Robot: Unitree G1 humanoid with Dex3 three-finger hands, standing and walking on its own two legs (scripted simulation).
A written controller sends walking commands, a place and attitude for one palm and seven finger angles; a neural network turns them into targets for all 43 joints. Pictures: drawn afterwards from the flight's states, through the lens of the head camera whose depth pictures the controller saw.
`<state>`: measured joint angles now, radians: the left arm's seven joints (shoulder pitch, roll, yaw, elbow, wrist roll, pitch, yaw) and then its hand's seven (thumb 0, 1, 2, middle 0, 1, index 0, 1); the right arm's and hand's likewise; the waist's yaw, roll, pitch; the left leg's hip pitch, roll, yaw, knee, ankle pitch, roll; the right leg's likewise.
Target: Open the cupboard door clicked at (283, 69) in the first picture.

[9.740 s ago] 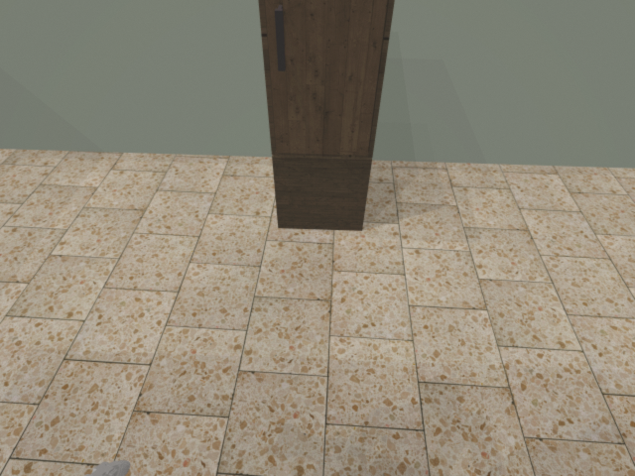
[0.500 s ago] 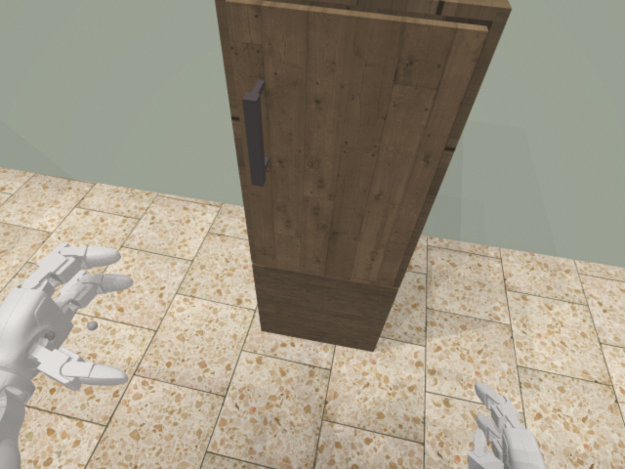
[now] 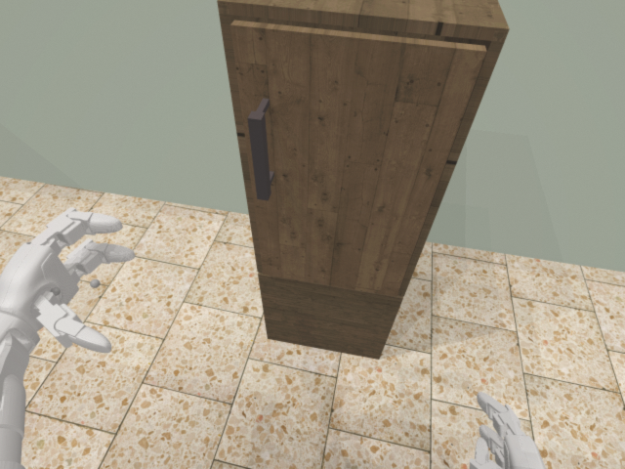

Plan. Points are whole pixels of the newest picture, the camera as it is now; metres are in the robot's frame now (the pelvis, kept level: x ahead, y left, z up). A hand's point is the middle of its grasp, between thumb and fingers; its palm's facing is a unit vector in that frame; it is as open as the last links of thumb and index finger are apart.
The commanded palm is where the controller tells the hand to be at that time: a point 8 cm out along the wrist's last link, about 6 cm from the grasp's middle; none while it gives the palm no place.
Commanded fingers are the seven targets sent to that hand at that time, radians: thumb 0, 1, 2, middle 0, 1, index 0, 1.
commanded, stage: raise the hand with hooked fingers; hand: left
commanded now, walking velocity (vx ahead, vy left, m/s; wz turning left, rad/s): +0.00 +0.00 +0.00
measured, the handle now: (264, 151) +0.57 +0.12 +0.09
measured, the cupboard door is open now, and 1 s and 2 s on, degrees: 0 0 0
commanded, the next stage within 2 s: move the hooked fingers beside the handle in 0.40 s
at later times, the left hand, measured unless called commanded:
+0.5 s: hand (104, 288) +0.29 +0.26 +0.10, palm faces -0.07 -1.00 -0.04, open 14.0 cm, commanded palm +0.26 +0.31 +0.11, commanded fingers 0.00 -0.50 0.30 -0.30 -1.20 -0.30 -1.20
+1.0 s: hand (141, 242) +0.36 +0.25 +0.10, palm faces -0.09 -1.00 +0.00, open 14.0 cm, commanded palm +0.34 +0.29 +0.10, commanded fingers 0.00 -0.50 0.30 -0.30 -1.20 -0.30 -1.20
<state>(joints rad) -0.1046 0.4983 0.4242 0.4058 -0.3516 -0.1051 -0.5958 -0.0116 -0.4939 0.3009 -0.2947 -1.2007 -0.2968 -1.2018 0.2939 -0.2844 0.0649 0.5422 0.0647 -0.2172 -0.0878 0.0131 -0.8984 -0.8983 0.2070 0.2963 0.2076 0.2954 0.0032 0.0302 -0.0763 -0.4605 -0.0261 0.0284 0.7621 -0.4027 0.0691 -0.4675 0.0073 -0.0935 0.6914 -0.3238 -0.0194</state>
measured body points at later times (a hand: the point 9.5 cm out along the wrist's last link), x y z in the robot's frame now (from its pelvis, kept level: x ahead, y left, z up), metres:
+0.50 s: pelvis +0.00 -0.01 +0.00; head +0.02 -0.01 +0.45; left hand +0.29 +0.32 +0.11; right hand +0.16 -0.25 -0.07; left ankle -0.01 +0.07 -0.71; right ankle +0.02 -0.11 -0.71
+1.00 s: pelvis +0.00 -0.02 +0.00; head +0.04 -0.01 +0.45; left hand +0.36 +0.30 +0.10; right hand +0.11 -0.28 -0.09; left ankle -0.01 +0.07 -0.71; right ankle +0.02 -0.11 -0.71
